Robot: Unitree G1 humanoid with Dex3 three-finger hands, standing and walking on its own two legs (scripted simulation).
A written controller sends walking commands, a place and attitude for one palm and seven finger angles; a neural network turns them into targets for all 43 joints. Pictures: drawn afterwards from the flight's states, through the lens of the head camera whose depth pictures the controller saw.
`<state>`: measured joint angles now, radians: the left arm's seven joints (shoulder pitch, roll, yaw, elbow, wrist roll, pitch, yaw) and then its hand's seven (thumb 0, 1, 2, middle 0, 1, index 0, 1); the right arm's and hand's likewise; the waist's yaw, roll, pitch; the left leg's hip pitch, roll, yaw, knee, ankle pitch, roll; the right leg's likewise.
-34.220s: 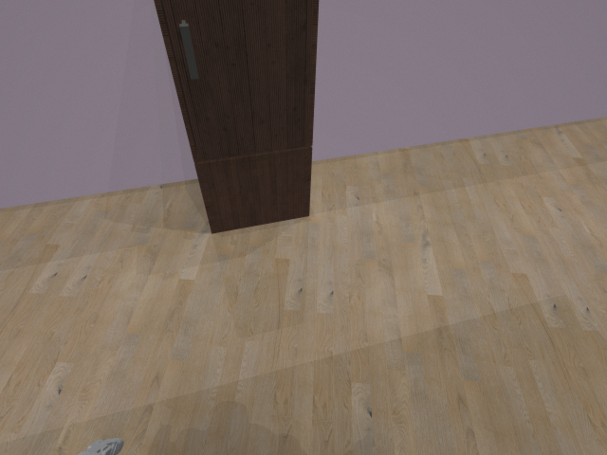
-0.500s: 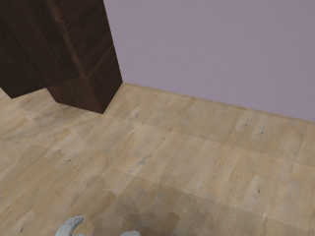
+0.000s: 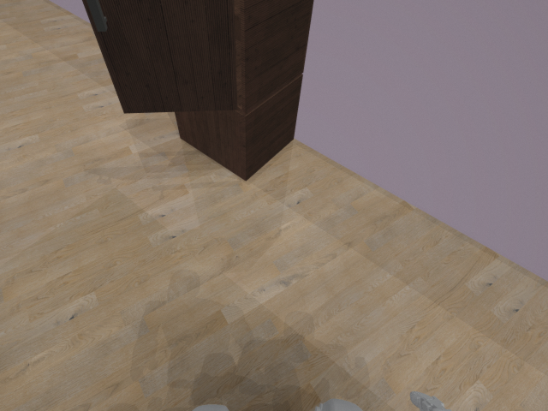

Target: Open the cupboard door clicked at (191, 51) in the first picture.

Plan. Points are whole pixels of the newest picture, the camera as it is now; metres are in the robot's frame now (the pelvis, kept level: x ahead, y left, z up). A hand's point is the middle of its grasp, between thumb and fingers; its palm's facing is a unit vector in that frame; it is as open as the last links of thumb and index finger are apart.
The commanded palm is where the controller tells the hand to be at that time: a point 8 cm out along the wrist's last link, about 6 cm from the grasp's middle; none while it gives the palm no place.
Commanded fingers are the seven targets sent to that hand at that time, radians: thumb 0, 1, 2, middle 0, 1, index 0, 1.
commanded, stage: turn to face it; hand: left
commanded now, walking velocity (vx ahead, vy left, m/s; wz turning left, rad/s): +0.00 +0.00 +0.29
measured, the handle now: out of the picture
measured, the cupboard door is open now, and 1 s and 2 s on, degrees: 45 45 45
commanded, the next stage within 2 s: take the last steps up to it in 0.26 s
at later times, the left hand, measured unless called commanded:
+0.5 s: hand out of the picture +0.02 +0.14 -0.14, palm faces +0.22 -0.95 -0.23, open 7.3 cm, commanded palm none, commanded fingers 0.00 0.90 0.90 -0.20 -0.30 -0.20 -0.30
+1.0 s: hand out of the picture +0.07 +0.27 -0.16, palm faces +0.29 -0.94 -0.19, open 7.4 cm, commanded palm none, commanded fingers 0.00 0.90 0.90 -0.20 -0.30 -0.20 -0.30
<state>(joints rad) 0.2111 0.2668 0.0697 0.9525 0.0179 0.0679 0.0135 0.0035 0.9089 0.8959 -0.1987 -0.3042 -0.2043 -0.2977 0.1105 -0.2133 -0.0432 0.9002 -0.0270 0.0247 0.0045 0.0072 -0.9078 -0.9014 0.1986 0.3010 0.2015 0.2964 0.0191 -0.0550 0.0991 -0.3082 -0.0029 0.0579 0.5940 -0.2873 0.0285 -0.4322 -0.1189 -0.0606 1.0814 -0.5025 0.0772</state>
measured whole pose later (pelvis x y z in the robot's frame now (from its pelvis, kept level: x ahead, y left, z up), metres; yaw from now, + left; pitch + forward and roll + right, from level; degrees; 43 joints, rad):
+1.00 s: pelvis +0.08 +0.07 +0.02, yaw +13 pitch -1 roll +1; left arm 0.23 0.20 0.06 1.04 0.03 0.00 -0.02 0.00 0.91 0.90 -0.20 -0.30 -0.20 -0.30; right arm 0.29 -0.17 -0.03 1.03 -0.02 -0.05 -0.02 0.00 -0.94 -0.90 0.20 0.30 0.20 0.30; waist 0.03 -0.04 0.04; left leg -0.09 -0.05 0.14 0.33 -0.23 0.07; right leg -0.57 -0.12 -0.05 1.10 -0.25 0.03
